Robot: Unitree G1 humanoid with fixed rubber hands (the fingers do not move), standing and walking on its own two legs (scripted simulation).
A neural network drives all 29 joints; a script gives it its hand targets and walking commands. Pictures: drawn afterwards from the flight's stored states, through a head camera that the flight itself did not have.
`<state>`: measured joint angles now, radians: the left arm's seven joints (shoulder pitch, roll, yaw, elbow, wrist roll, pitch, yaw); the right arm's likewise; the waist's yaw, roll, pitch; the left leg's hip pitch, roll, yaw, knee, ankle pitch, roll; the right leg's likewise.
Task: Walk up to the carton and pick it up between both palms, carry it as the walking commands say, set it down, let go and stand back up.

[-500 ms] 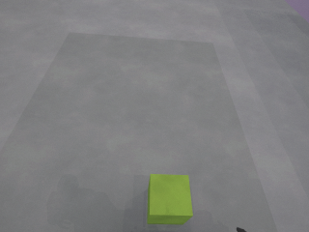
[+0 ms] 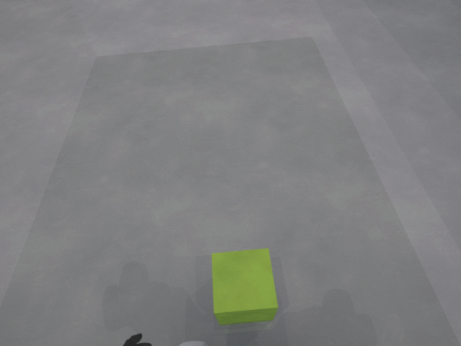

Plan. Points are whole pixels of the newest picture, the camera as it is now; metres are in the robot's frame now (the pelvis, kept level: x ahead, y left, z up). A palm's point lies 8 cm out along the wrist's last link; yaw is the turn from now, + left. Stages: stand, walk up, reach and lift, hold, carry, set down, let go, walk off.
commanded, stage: walk up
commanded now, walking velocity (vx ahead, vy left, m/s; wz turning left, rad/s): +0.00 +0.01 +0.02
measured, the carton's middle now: (243, 288) +0.37 +0.00 -0.65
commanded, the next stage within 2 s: stand in 0.64 s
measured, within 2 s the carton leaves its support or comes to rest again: neither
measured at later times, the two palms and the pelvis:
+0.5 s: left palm out of the picture +0.03 +0.25 -0.14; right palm out of the picture +0.04 -0.21 -0.14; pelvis +0.01 +0.02 +0.00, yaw +1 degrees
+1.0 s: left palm out of the picture -0.01 +0.26 -0.15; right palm out of the picture +0.00 -0.19 -0.14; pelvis +0.01 +0.03 +0.00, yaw +1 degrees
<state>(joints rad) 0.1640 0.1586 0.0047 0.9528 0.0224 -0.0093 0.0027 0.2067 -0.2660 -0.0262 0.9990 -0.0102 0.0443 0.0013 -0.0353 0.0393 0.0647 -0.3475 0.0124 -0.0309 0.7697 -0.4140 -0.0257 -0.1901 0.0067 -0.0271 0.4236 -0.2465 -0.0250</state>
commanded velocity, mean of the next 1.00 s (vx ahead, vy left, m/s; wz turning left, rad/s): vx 0.00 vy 0.01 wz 0.00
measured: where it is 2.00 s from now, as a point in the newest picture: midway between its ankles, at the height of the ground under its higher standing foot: outside the picture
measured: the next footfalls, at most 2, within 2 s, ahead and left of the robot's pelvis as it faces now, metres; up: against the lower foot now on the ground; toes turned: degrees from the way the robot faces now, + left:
left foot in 0.12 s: +0.02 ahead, +0.12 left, +0.00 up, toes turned -7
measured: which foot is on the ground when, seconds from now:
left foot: up 0.00-0.10, down 0.12-1.00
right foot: down 0.00-1.00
